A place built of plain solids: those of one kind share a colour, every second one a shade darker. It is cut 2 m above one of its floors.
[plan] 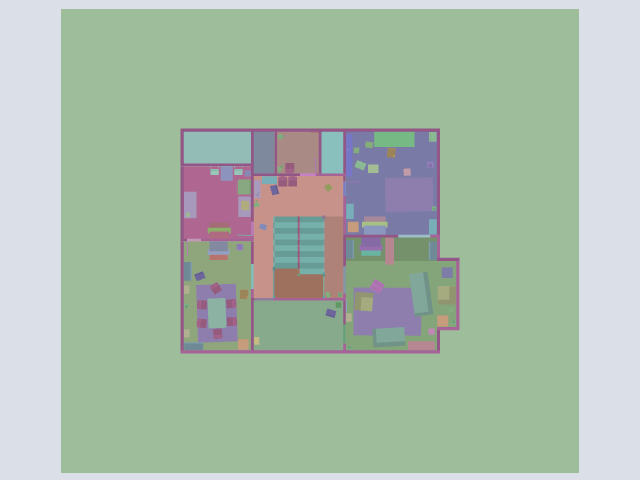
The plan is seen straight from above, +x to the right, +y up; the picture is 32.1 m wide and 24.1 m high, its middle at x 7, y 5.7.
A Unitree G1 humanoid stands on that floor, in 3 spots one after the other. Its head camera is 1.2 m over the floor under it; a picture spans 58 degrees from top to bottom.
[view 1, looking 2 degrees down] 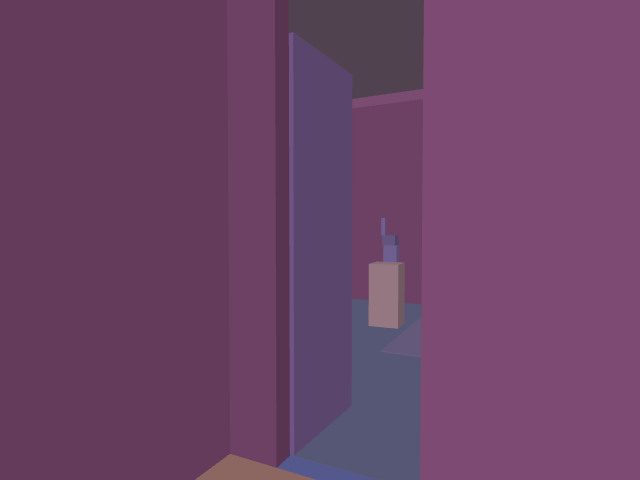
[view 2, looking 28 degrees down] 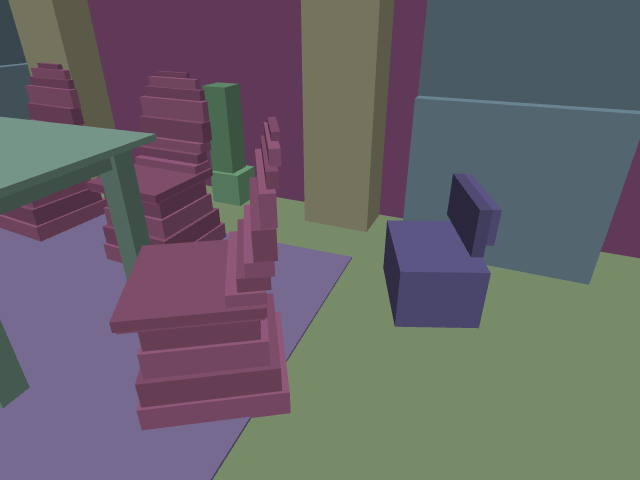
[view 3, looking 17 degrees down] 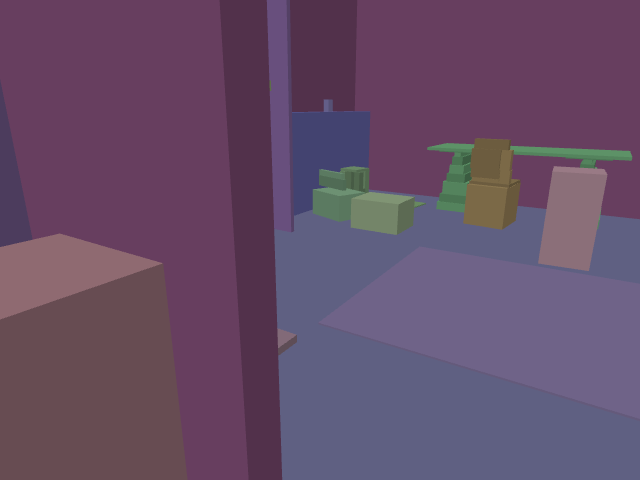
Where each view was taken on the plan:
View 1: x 6.39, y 7.47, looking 27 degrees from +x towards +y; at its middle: leaf_study_door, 2.45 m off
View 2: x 2.73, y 4.08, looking -157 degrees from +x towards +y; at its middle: floor_dining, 2.56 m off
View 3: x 11.53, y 5.22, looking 123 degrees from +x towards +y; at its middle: floor_study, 4.10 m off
